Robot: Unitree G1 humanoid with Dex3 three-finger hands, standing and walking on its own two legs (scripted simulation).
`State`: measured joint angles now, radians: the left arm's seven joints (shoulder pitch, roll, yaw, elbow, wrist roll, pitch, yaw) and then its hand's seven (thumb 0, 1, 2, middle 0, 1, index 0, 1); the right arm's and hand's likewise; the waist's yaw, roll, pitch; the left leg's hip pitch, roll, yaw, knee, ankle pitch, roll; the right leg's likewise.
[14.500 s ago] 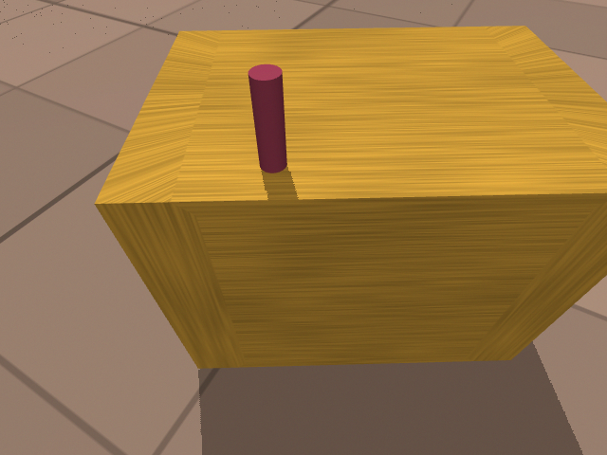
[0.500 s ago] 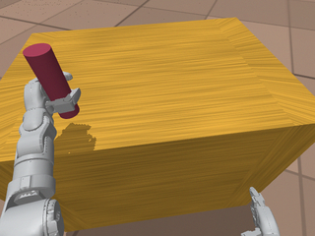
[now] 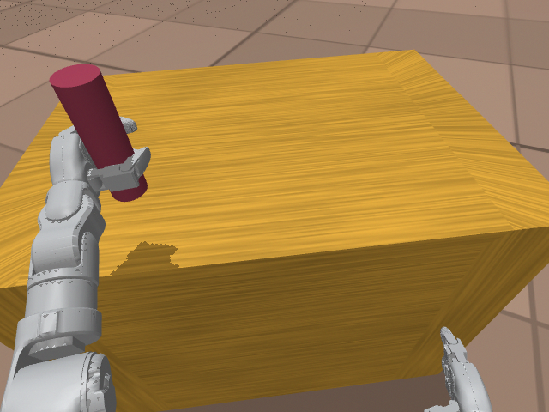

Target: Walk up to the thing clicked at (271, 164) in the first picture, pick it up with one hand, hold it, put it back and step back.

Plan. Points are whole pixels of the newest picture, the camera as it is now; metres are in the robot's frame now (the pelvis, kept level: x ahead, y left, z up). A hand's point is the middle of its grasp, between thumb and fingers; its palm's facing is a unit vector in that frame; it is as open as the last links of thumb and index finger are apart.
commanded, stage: lift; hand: left
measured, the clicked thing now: (106, 141) +0.41 +0.21 +0.23
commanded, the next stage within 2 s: hold in 0.96 s
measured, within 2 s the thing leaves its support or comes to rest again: neither
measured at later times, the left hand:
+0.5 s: hand (108, 134) +0.36 +0.18 +0.27, palm faces +0.21 -0.98 -0.01, open 7.0 cm
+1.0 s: hand (94, 110) +0.35 +0.17 +0.31, palm faces +0.20 -0.98 +0.00, open 6.9 cm
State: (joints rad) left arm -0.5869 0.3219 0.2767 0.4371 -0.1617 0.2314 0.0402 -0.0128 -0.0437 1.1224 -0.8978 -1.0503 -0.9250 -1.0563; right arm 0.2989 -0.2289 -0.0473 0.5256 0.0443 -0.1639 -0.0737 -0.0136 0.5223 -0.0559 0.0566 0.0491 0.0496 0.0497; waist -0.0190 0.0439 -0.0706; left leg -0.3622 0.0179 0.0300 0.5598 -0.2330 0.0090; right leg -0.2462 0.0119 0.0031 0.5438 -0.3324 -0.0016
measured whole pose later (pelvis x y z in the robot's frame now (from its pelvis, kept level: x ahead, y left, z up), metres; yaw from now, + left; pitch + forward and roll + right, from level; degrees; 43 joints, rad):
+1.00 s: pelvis -0.01 +0.00 +0.00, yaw +1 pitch -3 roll +0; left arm -0.66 0.31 0.29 -0.02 -0.25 0.82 0.08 -0.01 -0.04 1.12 -0.90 -1.04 -0.92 -1.05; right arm 0.27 -0.25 -0.08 0.60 0.08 -0.23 -0.04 -0.01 0.53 -0.06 0.06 0.05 0.05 0.05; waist 0.02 0.09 -0.08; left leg -0.26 0.00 0.02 0.51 -0.20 0.01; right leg -0.15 -0.01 -0.01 0.52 -0.33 0.00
